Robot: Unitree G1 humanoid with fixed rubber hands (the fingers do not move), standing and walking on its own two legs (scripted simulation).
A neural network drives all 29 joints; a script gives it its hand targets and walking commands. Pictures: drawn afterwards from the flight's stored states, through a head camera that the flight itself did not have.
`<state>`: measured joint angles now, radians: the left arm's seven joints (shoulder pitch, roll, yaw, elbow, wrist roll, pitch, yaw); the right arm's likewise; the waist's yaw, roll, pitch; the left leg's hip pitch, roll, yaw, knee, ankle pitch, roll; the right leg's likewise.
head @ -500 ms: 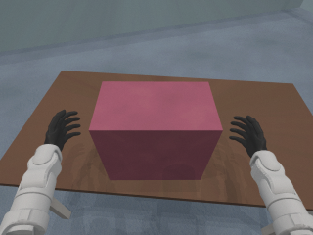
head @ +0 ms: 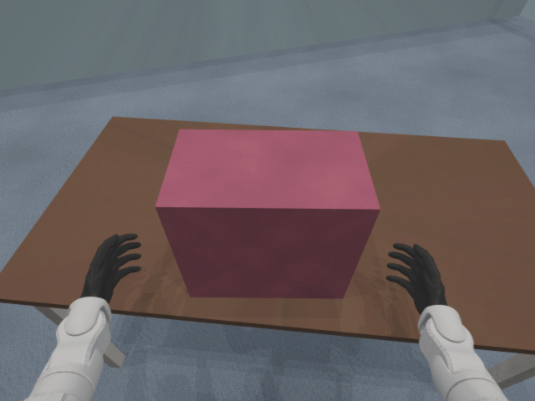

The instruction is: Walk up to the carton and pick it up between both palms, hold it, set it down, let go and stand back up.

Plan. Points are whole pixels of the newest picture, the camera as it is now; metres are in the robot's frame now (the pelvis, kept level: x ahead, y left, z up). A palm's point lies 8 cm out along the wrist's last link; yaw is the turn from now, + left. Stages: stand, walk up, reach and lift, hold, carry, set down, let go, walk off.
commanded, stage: set down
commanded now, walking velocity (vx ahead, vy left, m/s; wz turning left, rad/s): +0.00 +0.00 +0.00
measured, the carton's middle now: (267, 220) +0.45 +0.01 -0.01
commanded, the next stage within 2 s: let go in 1.38 s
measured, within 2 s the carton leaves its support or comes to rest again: neither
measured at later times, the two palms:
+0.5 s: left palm (111, 344) +0.23 +0.25 -0.04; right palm (421, 350) +0.22 -0.22 -0.06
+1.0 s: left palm (127, 370) +0.20 +0.23 -0.06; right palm (432, 371) +0.19 -0.23 -0.06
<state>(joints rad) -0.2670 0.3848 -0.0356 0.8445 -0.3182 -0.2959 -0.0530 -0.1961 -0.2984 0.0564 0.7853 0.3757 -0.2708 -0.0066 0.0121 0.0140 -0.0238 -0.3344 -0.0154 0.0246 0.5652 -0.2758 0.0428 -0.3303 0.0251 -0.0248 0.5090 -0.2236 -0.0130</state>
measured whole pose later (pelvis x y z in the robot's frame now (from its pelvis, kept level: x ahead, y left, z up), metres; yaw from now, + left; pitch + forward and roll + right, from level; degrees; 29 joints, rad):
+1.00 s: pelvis +0.02 -0.03 +0.01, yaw -1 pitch -5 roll +0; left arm 0.12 0.28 0.01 0.69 -0.14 -0.14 -0.05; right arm 0.13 -0.16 0.05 0.80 0.12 -0.33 -0.02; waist 0.03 -0.03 0.07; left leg -0.09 0.00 0.03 0.45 -0.28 0.00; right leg -0.12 0.05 -0.01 0.46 -0.25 -0.05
